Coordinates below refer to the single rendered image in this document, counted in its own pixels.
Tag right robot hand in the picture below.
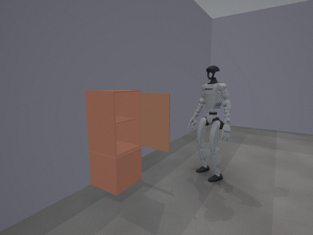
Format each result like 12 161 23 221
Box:
188 117 197 129

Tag humanoid robot torso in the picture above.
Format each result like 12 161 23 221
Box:
204 81 223 125

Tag cupboard door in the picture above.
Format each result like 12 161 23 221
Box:
140 92 170 153

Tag left robot forearm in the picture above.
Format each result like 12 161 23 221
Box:
223 100 232 124

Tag right robot upper arm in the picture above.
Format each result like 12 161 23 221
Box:
199 84 205 105

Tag left robot hand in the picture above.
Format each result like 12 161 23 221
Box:
221 123 231 141

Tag right robot forearm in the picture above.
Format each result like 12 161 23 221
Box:
194 102 203 118

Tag left robot foot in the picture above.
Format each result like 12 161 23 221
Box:
207 173 223 182

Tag left robot upper arm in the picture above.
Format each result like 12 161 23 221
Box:
217 83 230 107

